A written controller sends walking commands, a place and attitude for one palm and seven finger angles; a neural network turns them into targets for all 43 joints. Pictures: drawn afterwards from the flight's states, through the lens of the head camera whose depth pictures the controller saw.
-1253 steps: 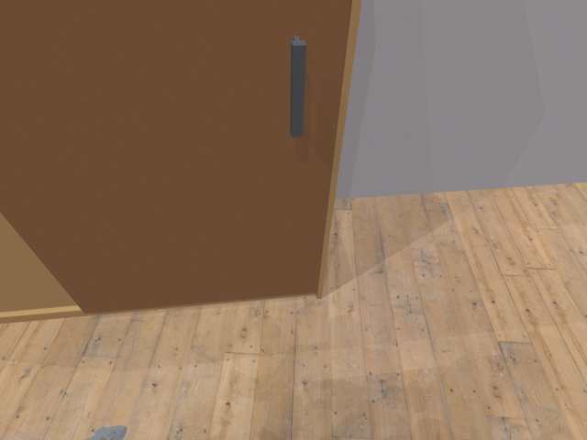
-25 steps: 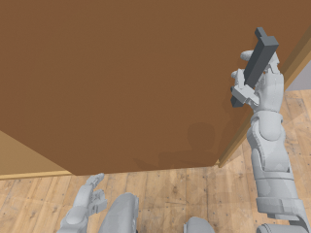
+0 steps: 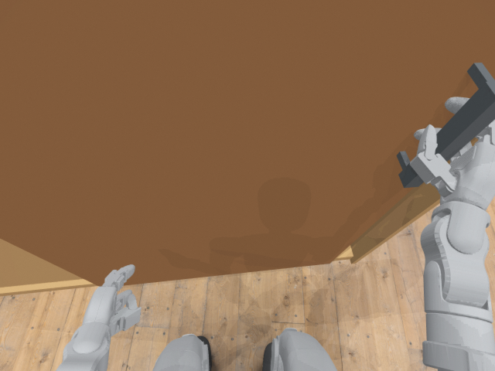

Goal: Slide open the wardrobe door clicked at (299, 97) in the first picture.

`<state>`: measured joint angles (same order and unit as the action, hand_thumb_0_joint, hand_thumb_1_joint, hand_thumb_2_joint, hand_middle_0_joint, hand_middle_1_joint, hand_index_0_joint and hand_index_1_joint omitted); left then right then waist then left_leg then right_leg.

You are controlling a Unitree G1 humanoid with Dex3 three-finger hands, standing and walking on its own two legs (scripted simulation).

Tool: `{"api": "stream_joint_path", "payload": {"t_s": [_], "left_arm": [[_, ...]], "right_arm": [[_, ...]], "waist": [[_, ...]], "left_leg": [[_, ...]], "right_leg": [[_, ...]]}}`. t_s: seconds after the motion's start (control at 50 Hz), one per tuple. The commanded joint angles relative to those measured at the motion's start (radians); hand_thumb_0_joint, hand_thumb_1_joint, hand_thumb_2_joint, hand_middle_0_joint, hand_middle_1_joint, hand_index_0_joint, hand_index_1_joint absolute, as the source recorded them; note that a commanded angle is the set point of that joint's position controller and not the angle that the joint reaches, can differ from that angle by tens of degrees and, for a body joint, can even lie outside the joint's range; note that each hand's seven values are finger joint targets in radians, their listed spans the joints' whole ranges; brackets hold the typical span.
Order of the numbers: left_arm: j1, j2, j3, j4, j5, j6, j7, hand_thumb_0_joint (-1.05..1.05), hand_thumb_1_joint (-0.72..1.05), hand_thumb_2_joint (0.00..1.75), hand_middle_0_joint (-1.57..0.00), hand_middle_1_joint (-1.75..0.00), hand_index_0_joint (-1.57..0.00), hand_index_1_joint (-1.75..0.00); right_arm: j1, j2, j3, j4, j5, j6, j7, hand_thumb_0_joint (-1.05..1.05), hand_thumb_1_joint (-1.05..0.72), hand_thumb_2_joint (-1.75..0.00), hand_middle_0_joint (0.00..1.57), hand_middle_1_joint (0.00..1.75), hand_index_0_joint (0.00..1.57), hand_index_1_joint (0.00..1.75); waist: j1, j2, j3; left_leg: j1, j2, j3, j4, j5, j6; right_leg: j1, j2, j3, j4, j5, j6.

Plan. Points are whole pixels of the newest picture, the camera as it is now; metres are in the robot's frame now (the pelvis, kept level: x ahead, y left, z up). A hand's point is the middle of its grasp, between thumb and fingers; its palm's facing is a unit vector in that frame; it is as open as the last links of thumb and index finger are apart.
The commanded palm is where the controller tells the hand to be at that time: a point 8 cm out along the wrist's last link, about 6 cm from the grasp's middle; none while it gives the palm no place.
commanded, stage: step sideways, sliding the door along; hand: right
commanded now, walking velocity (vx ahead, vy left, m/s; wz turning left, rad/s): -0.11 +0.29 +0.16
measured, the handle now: (439, 133) +0.41 -0.25 +0.14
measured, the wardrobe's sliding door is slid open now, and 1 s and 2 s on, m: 0.10 0.43 0.67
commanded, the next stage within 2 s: none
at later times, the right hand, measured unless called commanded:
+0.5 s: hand (313, 165) +0.35 -0.07 +0.14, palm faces +0.34 +0.94 -0.07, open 6.9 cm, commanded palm +0.30 -0.06 +0.13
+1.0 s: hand (173, 180) +0.32 +0.10 +0.14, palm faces +0.09 +0.99 -0.05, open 6.3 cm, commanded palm +0.29 +0.09 +0.12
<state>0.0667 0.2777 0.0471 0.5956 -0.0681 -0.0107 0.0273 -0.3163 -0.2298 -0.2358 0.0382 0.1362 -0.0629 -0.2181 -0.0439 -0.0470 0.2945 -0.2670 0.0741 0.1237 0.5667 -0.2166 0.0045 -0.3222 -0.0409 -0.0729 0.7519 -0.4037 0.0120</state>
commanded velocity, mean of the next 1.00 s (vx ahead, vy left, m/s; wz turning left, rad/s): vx -0.02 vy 0.30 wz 0.10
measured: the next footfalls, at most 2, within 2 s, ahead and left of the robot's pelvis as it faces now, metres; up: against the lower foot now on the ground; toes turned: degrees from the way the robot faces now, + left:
right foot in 0.02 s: +0.08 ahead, -0.11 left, +0.00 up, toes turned -7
left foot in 0.48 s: +0.05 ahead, +0.28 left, +0.00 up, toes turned +9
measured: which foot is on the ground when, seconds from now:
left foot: down 0.00-0.02, up 0.04-0.46, down 0.48-0.70, up 0.72-1.00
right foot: up 0.00-0.00, down 0.02-0.48, up 0.50-0.68, down 0.70-1.00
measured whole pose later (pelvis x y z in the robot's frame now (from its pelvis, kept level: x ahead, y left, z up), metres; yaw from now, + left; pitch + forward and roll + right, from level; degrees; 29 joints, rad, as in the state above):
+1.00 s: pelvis -0.03 +0.23 +0.01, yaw +8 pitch -4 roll +5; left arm 0.14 0.16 -0.01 0.55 -0.04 0.02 -0.01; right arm -0.20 -0.19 -0.03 -0.03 0.07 -0.06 -0.15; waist -0.10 -0.06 0.18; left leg -0.43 0.06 0.05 0.97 -0.40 -0.04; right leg -0.19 -0.32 -0.08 0.48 -0.21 0.12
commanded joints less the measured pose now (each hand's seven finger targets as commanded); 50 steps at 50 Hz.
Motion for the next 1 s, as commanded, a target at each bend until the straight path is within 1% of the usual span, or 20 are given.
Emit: {"api": "stream_joint_path", "payload": {"t_s": [0.0, 0.04, 0.06, 0.12, 0.22, 0.34, 0.4, 0.44, 0.48, 0.5, 0.52, 0.56, 0.6, 0.64, 0.68, 0.7, 0.74, 0.82, 0.92, 0.98], "left_arm": [[-0.028, 0.098, 0.072, -0.174, 0.009, -0.022, 0.006, 0.00, 0.90, 0.90, -0.20, -0.30, -0.20, -0.30], [-0.057, 0.126, 0.065, -0.192, 0.006, -0.033, -0.021, 0.00, 0.90, 0.90, -0.20, -0.30, -0.20, -0.30], [-0.042, 0.069, 0.041, -0.177, 0.029, -0.047, -0.028, 0.00, 0.90, 0.90, -0.20, -0.30, -0.20, -0.30], [-0.046, 0.089, 0.049, -0.160, 0.021, -0.039, -0.040, 0.00, 0.90, 0.90, -0.20, -0.30, -0.20, -0.30], [0.000, 0.081, 0.033, -0.183, 0.015, -0.061, -0.037, 0.00, 0.90, 0.90, -0.20, -0.30, -0.20, -0.30], [0.018, 0.063, 0.018, -0.200, 0.019, -0.086, -0.041, 0.00, 0.90, 0.90, -0.20, -0.30, -0.20, -0.30], [0.007, 0.050, 0.014, -0.199, 0.011, -0.087, -0.047, 0.00, 0.90, 0.90, -0.20, -0.30, -0.20, -0.30], [0.024, 0.016, 0.003, -0.189, -0.007, -0.087, -0.043, 0.00, 0.90, 0.90, -0.20, -0.30, -0.20, -0.30], [-0.025, -0.029, -0.006, -0.189, -0.001, -0.088, -0.032, 0.00, 0.90, 0.90, -0.20, -0.30, -0.20, -0.30], [-0.006, 0.000, 0.021, -0.178, -0.004, -0.081, -0.024, 0.00, 0.90, 0.90, -0.20, -0.30, -0.20, -0.30], [-0.023, 0.026, 0.029, -0.154, 0.007, -0.079, -0.016, 0.00, 0.90, 0.90, -0.20, -0.30, -0.20, -0.30], [-0.045, -0.010, 0.001, -0.160, 0.010, -0.068, -0.014, 0.00, 0.90, 0.90, -0.20, -0.30, -0.20, -0.30], [-0.046, -0.009, -0.004, -0.148, 0.013, -0.045, -0.013, 0.00, 0.90, 0.90, -0.20, -0.30, -0.20, -0.30], [-0.051, 0.018, 0.024, -0.154, 0.013, -0.030, -0.002, 0.00, 0.90, 0.90, -0.20, -0.30, -0.20, -0.30], [-0.041, 0.095, 0.062, -0.184, 0.030, -0.024, -0.005, 0.00, 0.90, 0.90, -0.20, -0.30, -0.20, -0.30], [-0.050, 0.104, 0.054, -0.182, 0.023, -0.023, -0.013, 0.00, 0.90, 0.90, -0.20, -0.30, -0.20, -0.30], [-0.068, 0.056, 0.024, -0.172, 0.046, -0.019, -0.018, 0.00, 0.90, 0.90, -0.20, -0.30, -0.20, -0.30], [-0.040, 0.072, 0.021, -0.157, 0.034, -0.006, -0.017, 0.00, 0.90, 0.90, -0.20, -0.30, -0.20, -0.30], [0.019, 0.069, 0.016, -0.172, 0.022, -0.015, -0.016, 0.00, 0.90, 0.90, -0.20, -0.30, -0.20, -0.30], [0.013, 0.058, 0.013, -0.182, 0.021, -0.026, -0.028, 0.00, 0.90, 0.90, -0.20, -0.30, -0.20, -0.30]], "right_arm": [[-0.317, 0.047, 0.302, -0.503, -0.027, -0.156, 0.097, 0.00, -0.90, -0.90, 0.45, 1.40, 0.45, 1.40], [-0.320, 0.070, 0.306, -0.437, -0.050, -0.144, 0.103, 0.00, -0.90, -0.90, 0.45, 1.40, 0.45, 1.40], [-0.422, 0.074, 0.339, -0.559, -0.069, -0.157, 0.105, 0.00, -0.90, -0.90, 0.45, 1.40, 0.45, 1.40], [-0.357, 0.055, 0.327, -0.520, -0.070, -0.122, 0.099, 0.00, -0.90, -0.90, 0.45, 1.40, 0.45, 1.40], [-0.327, 0.129, 0.395, -0.485, -0.067, -0.078, 0.124, 0.00, -0.90, -0.90, 0.45, 1.40, 0.45, 1.40], [-0.302, 0.105, 0.383, -0.406, -0.068, -0.094, 0.122, 0.00, -0.90, -0.90, 0.45, 1.40, 0.45, 1.40], [-0.301, 0.077, 0.357, -0.387, -0.076, -0.117, 0.129, 0.00, -0.90, -0.90, 0.45, 1.40, 0.45, 1.40], [-0.305, 0.043, 0.350, -0.393, -0.090, -0.121, 0.131, 0.00, -0.90, -0.90, 0.45, 1.40, 0.45, 1.40], [-0.282, -0.052, 0.294, -0.380, -0.107, -0.131, 0.110, 0.00, -0.90, -0.90, 0.45, 1.40, 0.45, 1.40], [-0.242, -0.052, 0.273, -0.369, -0.079, -0.115, 0.108, 0.00, -0.90, -0.90, 0.45, 1.40, 0.45, 1.40], [-0.256, -0.034, 0.291, -0.368, -0.066, -0.109, 0.107, 0.00, -0.90, -0.90, 0.45, 1.40, 0.45, 1.40], [-0.284, 0.064, 0.358, -0.485, -0.060, -0.147, 0.098, 0.00, -0.90, -0.90, 0.45, 1.40, 0.45, 1.40], [-0.236, 0.089, 0.369, -0.478, -0.066, -0.163, 0.088, 0.00, -0.90, -0.90, 0.45, 1.40, 0.45, 1.40], [-0.234, 0.105, 0.402, -0.501, -0.064, -0.177, 0.099, 0.00, -0.90, -0.90, 0.45, 1.40, 0.45, 1.40], [-0.194, 0.094, 0.377, -0.499, -0.057, -0.174, 0.111, 0.00, -0.90, -0.90, 0.45, 1.40, 0.45, 1.40], [-0.181, 0.077, 0.351, -0.438, -0.069, -0.159, 0.120, 0.00, -0.90, -0.90, 0.45, 1.40, 0.45, 1.40], [-0.287, 0.056, 0.333, -0.542, -0.077, -0.154, 0.118, 0.00, -0.90, -0.90, 0.45, 1.40, 0.45, 1.40], [-0.273, 0.069, 0.353, -0.468, -0.076, -0.099, 0.120, 0.00, -0.90, -0.90, 0.45, 1.40, 0.45, 1.40], [-0.267, 0.071, 0.342, -0.344, -0.078, -0.087, 0.132, 0.00, -0.90, -0.90, 0.45, 1.40, 0.45, 1.40], [-0.284, 0.054, 0.331, -0.309, -0.075, -0.101, 0.133, 0.00, -0.90, -0.90, 0.45, 1.40, 0.45, 1.40]], "waist": [[0.054, -0.193, -0.632], [0.055, -0.113, -0.629], [0.086, -0.161, -0.583], [0.070, -0.172, -0.504], [0.078, -0.253, -0.497], [0.095, -0.358, -0.466], [0.072, -0.243, -0.503], [0.075, -0.030, -0.509], [0.062, 0.266, -0.489], [0.034, 0.450, -0.524], [0.041, 0.461, -0.501], [0.053, 0.309, -0.491], [0.071, 0.239, -0.508], [0.091, 0.101, -0.539], [0.052, -0.154, -0.641], [0.051, -0.038, -0.658], [0.079, -0.131, -0.533], [0.052, -0.186, -0.474], [0.071, -0.286, -0.436], [0.073, -0.329, -0.441]], "left_leg": [[-0.195, -0.016, -0.097, 0.392, -0.268, -0.007], [-0.256, -0.047, -0.218, 0.719, -0.364, -0.014], [-0.264, -0.022, -0.221, 0.781, -0.313, -0.014], [-0.371, -0.017, -0.157, 0.852, -0.244, -0.032], [-0.296, -0.025, -0.061, 0.600, -0.185, -0.059], [-0.108, -0.059, -0.002, 0.169, -0.190, -0.040], [0.080, -0.066, -0.008, -0.104, 0.031, -0.030], [0.198, -0.028, -0.055, -0.277, 0.288, -0.016], [0.323, 0.216, -0.322, -0.178, 0.791, 0.110], [0.313, 0.244, -0.417, -0.172, 0.817, 0.162], [0.279, 0.239, -0.425, -0.179, 0.763, 0.171], [0.339, 0.221, -0.319, -0.099, 0.747, 0.209], [0.378, 0.166, -0.211, -0.015, 0.732, 0.162], [0.187, 0.086, -0.123, 0.173, 0.477, 0.082], [-0.251, -0.038, -0.138, 0.519, -0.342, -0.011], [-0.251, -0.053, -0.205, 0.688, -0.338, -0.016], [-0.294, -0.020, -0.238, 0.813, -0.274, -0.022], [-0.415, -0.008, -0.168, 0.826, -0.185, -0.035], [-0.204, -0.029, -0.034, 0.371, -0.172, -0.046], [-0.077, -0.065, 0.020, 0.149, -0.193, -0.040]], "right_leg": [[0.601, -0.476, 0.409, -0.329, 0.968, -0.182], [0.515, -0.570, 0.421, -0.341, 0.865, -0.278], [0.427, -0.533, 0.431, -0.375, 0.716, -0.251], [0.458, -0.433, 0.204, -0.331, 0.725, -0.193], [0.476, -0.352, 0.044, -0.363, 0.646, -0.117], [0.428, -0.361, 0.033, -0.311, 0.708, -0.106], [0.377, -0.323, 0.029, -0.152, 0.635, -0.068], [0.295, -0.194, 0.005, -0.017, 0.438, -0.033], [-0.072, -0.052, -0.003, 0.267, -0.194, -0.023], [-0.095, -0.009, 0.078, 0.433, -0.244, 0.012], [-0.103, -0.016, 0.121, 0.486, -0.238, 0.010], [-0.119, -0.036, 0.105, 0.321, -0.219, 0.002], [-0.041, -0.035, 0.044, -0.099, -0.081, -0.004], [0.300, -0.093, 0.020, -0.422, 0.402, -0.013], [0.631, -0.527, 0.463, -0.341, 1.117, -0.219], [0.565, -0.557, 0.437, -0.354, 0.954, -0.275], [0.372, -0.538, 0.437, -0.413, 0.629, -0.278], [0.412, -0.437, 0.154, -0.368, 0.599, -0.189], [0.336, -0.370, -0.010, -0.384, 0.551, -0.110], [0.305, -0.363, 0.002, -0.306, 0.584, -0.095]]}}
